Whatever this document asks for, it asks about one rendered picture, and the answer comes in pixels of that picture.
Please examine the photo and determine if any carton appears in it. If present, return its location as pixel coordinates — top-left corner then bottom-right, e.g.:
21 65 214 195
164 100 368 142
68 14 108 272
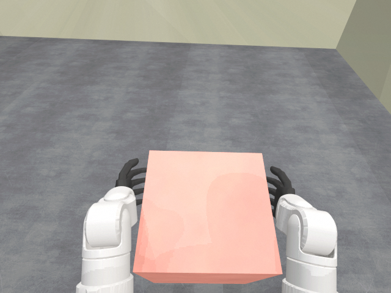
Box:
133 150 282 284

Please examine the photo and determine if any right robot forearm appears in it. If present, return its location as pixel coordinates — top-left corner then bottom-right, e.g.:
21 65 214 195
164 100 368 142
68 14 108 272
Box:
276 194 338 293

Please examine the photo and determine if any robot right hand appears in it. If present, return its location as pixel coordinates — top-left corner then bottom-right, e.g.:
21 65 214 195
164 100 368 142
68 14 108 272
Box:
266 166 295 218

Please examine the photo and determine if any robot left hand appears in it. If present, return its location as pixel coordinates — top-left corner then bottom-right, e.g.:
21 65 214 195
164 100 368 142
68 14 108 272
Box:
115 158 147 206

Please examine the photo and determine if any left robot forearm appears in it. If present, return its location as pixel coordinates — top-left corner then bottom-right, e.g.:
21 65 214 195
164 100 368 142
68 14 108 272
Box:
76 186 137 293

